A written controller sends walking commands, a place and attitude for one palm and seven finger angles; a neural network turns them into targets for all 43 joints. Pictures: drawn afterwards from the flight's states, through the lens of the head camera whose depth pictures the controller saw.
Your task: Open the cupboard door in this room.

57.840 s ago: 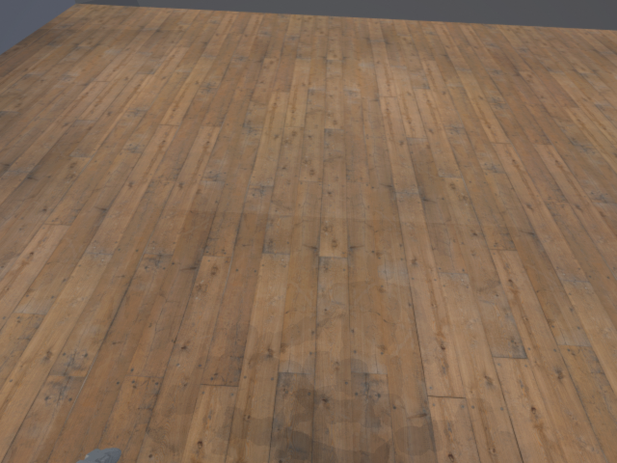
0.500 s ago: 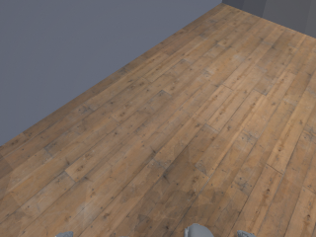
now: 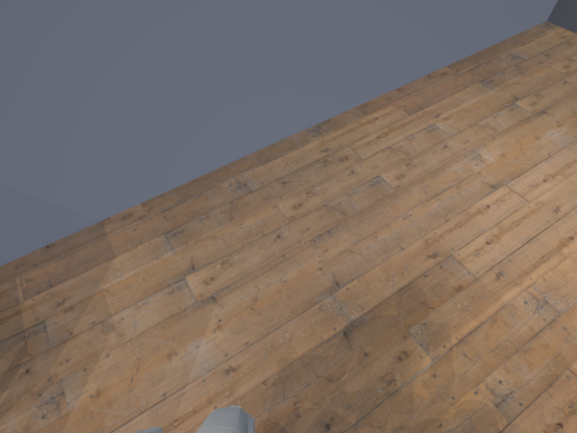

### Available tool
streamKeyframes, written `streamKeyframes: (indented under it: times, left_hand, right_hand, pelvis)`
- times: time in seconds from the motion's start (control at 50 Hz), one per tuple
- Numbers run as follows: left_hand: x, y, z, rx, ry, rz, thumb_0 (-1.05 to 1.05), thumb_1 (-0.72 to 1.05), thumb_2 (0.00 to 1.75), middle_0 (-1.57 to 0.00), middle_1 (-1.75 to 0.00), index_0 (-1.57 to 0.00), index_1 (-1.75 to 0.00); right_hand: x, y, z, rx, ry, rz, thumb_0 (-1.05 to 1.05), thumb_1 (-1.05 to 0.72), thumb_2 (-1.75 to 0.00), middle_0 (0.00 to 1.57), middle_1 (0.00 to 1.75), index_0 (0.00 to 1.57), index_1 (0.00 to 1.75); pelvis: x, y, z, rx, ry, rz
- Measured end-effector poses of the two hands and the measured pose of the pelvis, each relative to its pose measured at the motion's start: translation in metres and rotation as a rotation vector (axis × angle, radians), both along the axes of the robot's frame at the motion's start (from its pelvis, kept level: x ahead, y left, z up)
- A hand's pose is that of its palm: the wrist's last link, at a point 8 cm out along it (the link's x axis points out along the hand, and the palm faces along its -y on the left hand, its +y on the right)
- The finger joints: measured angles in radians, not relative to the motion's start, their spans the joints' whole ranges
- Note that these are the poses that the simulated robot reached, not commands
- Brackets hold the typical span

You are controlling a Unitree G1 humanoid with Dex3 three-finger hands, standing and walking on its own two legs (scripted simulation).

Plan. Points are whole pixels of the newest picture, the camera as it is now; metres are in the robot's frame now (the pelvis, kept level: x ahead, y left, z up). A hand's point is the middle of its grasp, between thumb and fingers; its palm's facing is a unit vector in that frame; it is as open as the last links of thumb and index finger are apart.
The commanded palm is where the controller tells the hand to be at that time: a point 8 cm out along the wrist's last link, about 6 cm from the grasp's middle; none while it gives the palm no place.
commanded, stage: turn to face it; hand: left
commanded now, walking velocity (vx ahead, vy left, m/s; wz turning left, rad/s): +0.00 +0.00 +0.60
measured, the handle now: out of the picture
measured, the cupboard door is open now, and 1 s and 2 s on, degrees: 46 46 46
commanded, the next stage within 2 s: none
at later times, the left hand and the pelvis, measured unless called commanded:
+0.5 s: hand out of the picture +0.04 +0.25 -0.16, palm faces +0.27 -0.93 -0.26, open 7.4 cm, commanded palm none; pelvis +0.00 +0.02 -0.01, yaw +15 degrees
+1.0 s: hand out of the picture -0.08 +0.21 -0.19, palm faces +0.59 -0.77 -0.24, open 7.4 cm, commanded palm none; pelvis +0.00 +0.02 -0.02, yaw +35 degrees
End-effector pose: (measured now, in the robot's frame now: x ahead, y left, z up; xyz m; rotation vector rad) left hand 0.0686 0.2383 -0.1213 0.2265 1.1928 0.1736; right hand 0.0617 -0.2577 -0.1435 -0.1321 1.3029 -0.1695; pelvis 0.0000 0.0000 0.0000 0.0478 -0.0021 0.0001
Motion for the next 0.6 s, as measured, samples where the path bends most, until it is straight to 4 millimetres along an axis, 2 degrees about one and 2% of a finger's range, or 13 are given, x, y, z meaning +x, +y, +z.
streamKeyframes:
  times: [0.1, 0.16, 0.22, 0.3, 0.4, 0.52, 0.6]
  left_hand:
    - [-0.047, 0.026, -0.017, -0.011, 0.064, 0.109, 0.0, 0.91, 0.9, -0.2, -0.3, -0.2, -0.3]
    - [-0.074, 0.047, -0.036, -0.026, 0.105, 0.17, 0.0, 0.9, 0.9, -0.2, -0.3, -0.2, -0.3]
    - [-0.089, 0.062, -0.043, -0.02, 0.148, 0.212, 0.01, 0.9, 0.9, -0.2, -0.3, -0.2, -0.3]
    - [-0.084, 0.07, -0.033, -0.022, 0.119, 0.245, 0.01, 0.91, 0.9, -0.2, -0.3, -0.2, -0.3]
    - [-0.067, 0.067, -0.018, -0.018, 0.046, 0.257, 0.01, 0.91, 0.9, -0.2, -0.3, -0.2, -0.3]
    - [-0.042, 0.047, -0.008, 0.001, -0.034, 0.271, 0.01, 0.9, 0.9, -0.2, -0.3, -0.2, -0.3]
    - [-0.039, 0.028, -0.005, 0.031, -0.077, 0.293, 0.01, 0.9, 0.9, -0.2, -0.3, -0.2, -0.3]
  right_hand:
    - [0.054, 0.022, 0.008, -0.026, -0.085, 0.126, 0.01, -0.91, -0.9, 0.2, 0.3, 0.2, 0.3]
    - [0.085, 0.041, 0.01, -0.052, -0.17, 0.195, 0.01, -0.91, -0.9, 0.2, 0.3, 0.2, 0.3]
    - [0.098, 0.055, 0.016, -0.071, -0.212, 0.244, 0.0, -0.91, -0.9, 0.2, 0.3, 0.2, 0.3]
    - [0.096, 0.065, 0.024, -0.078, -0.191, 0.281, 0.0, -0.91, -0.89, 0.2, 0.3, 0.2, 0.3]
    - [0.088, 0.066, 0.022, -0.059, -0.141, 0.303, 0.0, -0.91, -0.89, 0.2, 0.3, 0.21, 0.3]
    - [0.077, 0.049, 0.005, -0.029, -0.066, 0.312, 0.0, -0.9, -0.89, 0.21, 0.3, 0.21, 0.3]
    - [0.081, 0.033, -0.013, -0.007, -0.026, 0.325, 0.0, -0.91, -0.89, 0.21, 0.3, 0.21, 0.3]
  pelvis:
    - [-0.002, 0.012, -0.007, -0.014, -0.001, 0.066]
    - [-0.001, 0.026, -0.02, -0.039, 0.006, 0.103]
    - [-0.003, 0.032, -0.022, -0.034, -0.001, 0.129]
    - [-0.004, 0.035, -0.012, -0.049, 0.003, 0.166]
    - [-0.003, 0.031, -0.004, -0.061, 0.011, 0.208]
    - [0.002, 0.012, -0.007, -0.057, 0.021, 0.276]
    - [0.006, -0.004, -0.014, -0.046, 0.019, 0.33]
